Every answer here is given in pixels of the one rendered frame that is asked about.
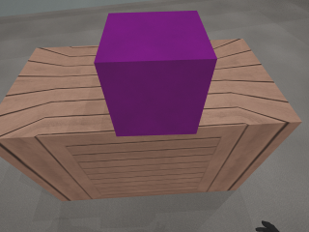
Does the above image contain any carton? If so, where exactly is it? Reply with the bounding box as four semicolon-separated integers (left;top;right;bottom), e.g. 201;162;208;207
94;11;217;137

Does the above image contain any pedestal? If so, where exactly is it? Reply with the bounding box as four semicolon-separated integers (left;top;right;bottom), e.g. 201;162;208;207
0;39;302;201

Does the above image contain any robot right hand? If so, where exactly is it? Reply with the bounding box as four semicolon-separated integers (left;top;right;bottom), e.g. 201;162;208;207
255;220;279;232

